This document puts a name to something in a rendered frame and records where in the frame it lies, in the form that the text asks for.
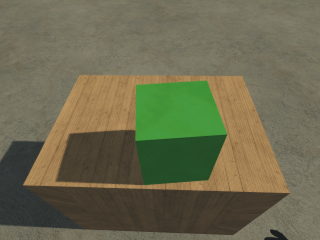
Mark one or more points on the robot right hand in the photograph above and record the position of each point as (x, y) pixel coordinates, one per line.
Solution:
(276, 233)

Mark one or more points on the pedestal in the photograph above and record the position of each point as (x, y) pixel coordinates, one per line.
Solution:
(89, 168)

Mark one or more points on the carton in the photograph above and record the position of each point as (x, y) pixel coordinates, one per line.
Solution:
(179, 132)

